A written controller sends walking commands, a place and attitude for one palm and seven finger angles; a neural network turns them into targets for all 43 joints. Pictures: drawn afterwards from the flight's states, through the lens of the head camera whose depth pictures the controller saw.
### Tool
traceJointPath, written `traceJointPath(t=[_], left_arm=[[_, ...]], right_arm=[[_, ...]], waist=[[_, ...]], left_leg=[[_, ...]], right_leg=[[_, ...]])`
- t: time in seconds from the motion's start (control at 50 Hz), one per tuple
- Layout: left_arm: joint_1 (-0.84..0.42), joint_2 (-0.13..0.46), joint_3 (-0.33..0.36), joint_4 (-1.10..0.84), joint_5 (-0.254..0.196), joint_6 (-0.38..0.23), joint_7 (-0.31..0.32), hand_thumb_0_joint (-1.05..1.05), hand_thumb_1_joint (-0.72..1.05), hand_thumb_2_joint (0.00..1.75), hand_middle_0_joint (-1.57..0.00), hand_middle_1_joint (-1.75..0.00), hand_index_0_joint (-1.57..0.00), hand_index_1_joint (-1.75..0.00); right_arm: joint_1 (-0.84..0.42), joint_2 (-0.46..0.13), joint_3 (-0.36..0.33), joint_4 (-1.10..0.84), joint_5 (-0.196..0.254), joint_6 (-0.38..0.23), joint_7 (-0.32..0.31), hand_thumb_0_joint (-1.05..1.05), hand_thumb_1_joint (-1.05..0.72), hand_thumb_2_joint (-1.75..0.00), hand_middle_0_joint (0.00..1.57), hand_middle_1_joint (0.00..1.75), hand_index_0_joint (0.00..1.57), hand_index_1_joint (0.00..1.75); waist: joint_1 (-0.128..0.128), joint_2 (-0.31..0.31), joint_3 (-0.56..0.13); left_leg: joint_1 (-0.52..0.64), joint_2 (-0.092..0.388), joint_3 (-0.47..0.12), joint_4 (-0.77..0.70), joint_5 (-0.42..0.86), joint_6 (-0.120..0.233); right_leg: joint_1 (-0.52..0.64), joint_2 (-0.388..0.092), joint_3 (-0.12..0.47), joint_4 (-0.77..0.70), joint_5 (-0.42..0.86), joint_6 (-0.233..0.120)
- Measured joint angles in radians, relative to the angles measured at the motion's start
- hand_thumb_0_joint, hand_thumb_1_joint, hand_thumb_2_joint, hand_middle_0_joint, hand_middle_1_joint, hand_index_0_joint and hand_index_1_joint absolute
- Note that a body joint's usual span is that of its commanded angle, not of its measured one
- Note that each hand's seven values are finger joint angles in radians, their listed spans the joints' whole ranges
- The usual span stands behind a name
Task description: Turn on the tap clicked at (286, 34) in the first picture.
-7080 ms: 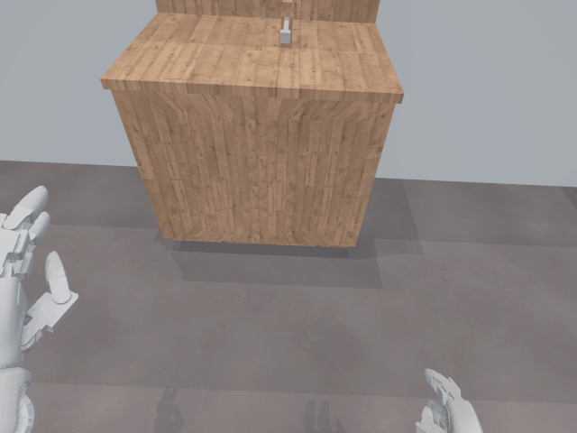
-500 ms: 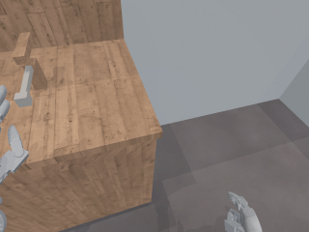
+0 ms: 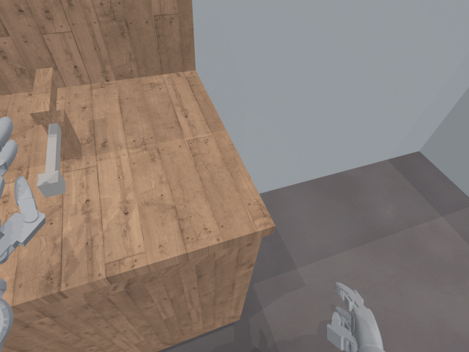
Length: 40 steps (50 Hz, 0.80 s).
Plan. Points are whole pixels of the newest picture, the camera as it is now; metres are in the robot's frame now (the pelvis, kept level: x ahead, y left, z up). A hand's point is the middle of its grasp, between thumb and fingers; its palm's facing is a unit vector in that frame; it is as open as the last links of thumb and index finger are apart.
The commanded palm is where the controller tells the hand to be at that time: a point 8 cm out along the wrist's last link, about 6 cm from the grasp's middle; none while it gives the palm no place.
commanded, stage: come to a stop and stand still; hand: left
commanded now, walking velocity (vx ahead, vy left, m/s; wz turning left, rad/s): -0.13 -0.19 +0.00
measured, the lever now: (51, 183) +0.32 +0.31 +0.12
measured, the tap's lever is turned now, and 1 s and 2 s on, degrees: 0 0 0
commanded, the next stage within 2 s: look again from close up in 0.96 s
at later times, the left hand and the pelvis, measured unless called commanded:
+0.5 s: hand (28, 215) +0.23 +0.27 +0.17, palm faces +0.41 -0.85 -0.34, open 7.4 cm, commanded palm +0.17 +0.30 +0.19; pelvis +0.02 +0.02 +0.02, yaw +1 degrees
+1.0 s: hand (12, 211) +0.24 +0.29 +0.17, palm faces +0.42 -0.83 -0.36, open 7.4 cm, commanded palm +0.18 +0.32 +0.19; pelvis +0.03 +0.04 +0.02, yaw +1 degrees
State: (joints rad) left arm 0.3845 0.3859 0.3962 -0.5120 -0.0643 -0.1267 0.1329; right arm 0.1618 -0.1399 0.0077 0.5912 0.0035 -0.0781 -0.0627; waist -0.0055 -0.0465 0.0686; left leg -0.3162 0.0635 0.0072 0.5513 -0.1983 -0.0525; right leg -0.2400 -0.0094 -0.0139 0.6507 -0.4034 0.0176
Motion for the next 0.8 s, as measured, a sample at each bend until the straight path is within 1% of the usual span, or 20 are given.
traceJointPath(t=[0.02,0.04,0.08,0.12,0.16,0.22,0.28,0.36,0.42,0.48,0.56,0.64,0.8], left_arm=[[0.012,0.006,0.009,-0.01,-0.001,0.004,0.0,0.01,0.89,0.89,-0.21,-0.3,-0.21,-0.3],[0.027,0.008,0.014,-0.024,-0.001,0.007,-0.001,0.02,0.89,0.89,-0.21,-0.3,-0.21,-0.3],[0.063,0.0,0.005,-0.055,0.002,0.011,-0.006,0.02,0.89,0.89,-0.21,-0.3,-0.21,-0.3],[0.106,-0.003,-0.008,-0.087,0.0,0.014,-0.012,0.02,0.89,0.89,-0.21,-0.3,-0.21,-0.3],[0.137,-0.004,-0.02,-0.101,-0.002,0.019,-0.013,0.02,0.89,0.89,-0.21,-0.3,-0.21,-0.3],[0.137,-0.01,-0.035,-0.073,-0.006,0.033,-0.012,0.01,0.89,0.89,-0.21,-0.3,-0.21,-0.3],[0.102,-0.023,-0.04,-0.021,-0.009,0.056,-0.005,0.01,0.89,0.89,-0.21,-0.3,-0.21,-0.3],[0.063,-0.048,-0.05,0.025,-0.007,0.075,0.006,0.02,0.89,0.89,-0.21,-0.3,-0.21,-0.3],[0.057,-0.059,-0.064,0.029,-0.004,0.076,0.011,0.02,0.89,0.89,-0.21,-0.3,-0.21,-0.3],[0.068,-0.053,-0.071,0.021,-0.001,0.07,0.01,0.02,0.89,0.89,-0.21,-0.3,-0.21,-0.3],[0.083,-0.039,-0.066,0.016,-0.001,0.058,0.01,0.02,0.89,0.89,-0.21,-0.3,-0.21,-0.3],[0.084,-0.037,-0.06,0.022,0.0,0.053,0.011,0.02,0.89,0.89,-0.21,-0.3,-0.21,-0.3],[0.072,-0.054,-0.068,0.027,0.003,0.054,0.013,0.02,0.89,0.89,-0.21,-0.3,-0.21,-0.3]], right_arm=[[0.002,0.013,0.009,-0.011,-0.003,-0.011,0.008,0.01,-0.9,-0.9,0.2,0.3,0.2,0.3],[0.004,0.02,0.017,-0.021,-0.005,-0.022,0.015,0.01,-0.9,-0.9,0.2,0.3,0.2,0.3],[0.007,0.021,0.026,-0.026,-0.006,-0.034,0.028,0.01,-0.9,-0.9,0.2,0.3,0.2,0.3],[0.012,0.016,0.029,-0.023,-0.005,-0.033,0.035,0.01,-0.9,-0.9,0.2,0.3,0.2,0.3],[0.014,0.007,0.026,-0.012,-0.005,-0.023,0.031,0.01,-0.9,-0.9,0.2,0.3,0.21,0.3],[0.013,-0.014,0.013,0.008,-0.004,-0.004,0.013,0.01,-0.9,-0.9,0.2,0.3,0.21,0.3],[0.009,-0.035,0.002,0.022,0.001,0.012,-0.005,0.01,-0.9,-0.9,0.2,0.3,0.21,0.3],[0.007,-0.057,-0.009,0.018,0.007,0.021,-0.015,0.01,-0.9,-0.9,0.2,0.3,0.2,0.3],[0.009,-0.066,-0.013,0.005,0.008,0.024,-0.016,0.01,-0.9,-0.9,0.2,0.3,0.2,0.3],[0.012,-0.067,-0.014,-0.006,0.008,0.027,-0.017,0.01,-0.9,-0.9,0.2,0.3,0.2,0.3],[0.019,-0.063,-0.013,-0.014,0.008,0.032,-0.015,0.01,-0.9,-0.9,0.2,0.3,0.2,0.3],[0.026,-0.058,-0.01,-0.01,0.01,0.036,-0.011,0.01,-0.9,-0.9,0.2,0.3,0.2,0.3],[0.028,-0.044,0.001,0.006,0.011,0.037,-0.002,0.01,-0.9,-0.9,0.2,0.3,0.2,0.3]], waist=[[-0.004,-0.004,-0.001],[-0.008,0.0,0.001],[-0.01,0.032,0.003],[0.001,0.054,-0.009],[0.012,0.064,-0.022],[0.024,0.073,-0.036],[0.029,0.076,-0.047],[0.021,0.075,-0.059],[0.011,0.069,-0.066],[0.001,0.063,-0.07],[-0.002,0.058,-0.069],[0.003,0.058,-0.062],[0.016,0.062,-0.046]], left_leg=[[-0.001,-0.002,0.002,-0.019,0.012,0.001],[-0.004,-0.001,0.0,-0.031,0.02,0.002],[-0.009,0.017,-0.016,-0.044,0.026,-0.001],[-0.015,0.032,-0.019,-0.051,0.026,-0.003],[-0.016,0.037,-0.017,-0.053,0.022,-0.003],[-0.002,0.031,-0.013,-0.067,0.023,0.002],[0.02,0.021,-0.011,-0.09,0.031,0.009],[0.044,0.01,-0.01,-0.117,0.043,0.016],[0.056,0.004,-0.009,-0.134,0.05,0.021],[0.063,-0.003,-0.007,-0.148,0.056,0.026],[0.068,-0.01,-0.003,-0.159,0.06,0.033],[0.071,-0.017,0.001,-0.162,0.06,0.04],[0.075,-0.033,0.006,-0.157,0.054,0.052]], right_leg=[[0.003,0.012,0.0,-0.036,0.019,-0.002],[0.011,0.025,0.007,-0.077,0.073,-0.014],[0.035,0.048,-0.003,-0.149,0.126,-0.036],[0.049,0.063,-0.003,-0.201,0.144,-0.043],[0.056,0.068,0.0,-0.224,0.151,-0.041],[0.073,0.061,0.002,-0.244,0.154,-0.034],[0.095,0.051,0.003,-0.264,0.16,-0.027],[0.124,0.042,0.001,-0.299,0.174,-0.02],[0.138,0.035,0.001,-0.322,0.185,-0.016],[0.148,0.029,0.002,-0.339,0.193,-0.011],[0.155,0.021,0.005,-0.355,0.2,-0.005],[0.159,0.013,0.007,-0.361,0.202,0.002],[0.16,-0.003,0.009,-0.351,0.194,0.013]])
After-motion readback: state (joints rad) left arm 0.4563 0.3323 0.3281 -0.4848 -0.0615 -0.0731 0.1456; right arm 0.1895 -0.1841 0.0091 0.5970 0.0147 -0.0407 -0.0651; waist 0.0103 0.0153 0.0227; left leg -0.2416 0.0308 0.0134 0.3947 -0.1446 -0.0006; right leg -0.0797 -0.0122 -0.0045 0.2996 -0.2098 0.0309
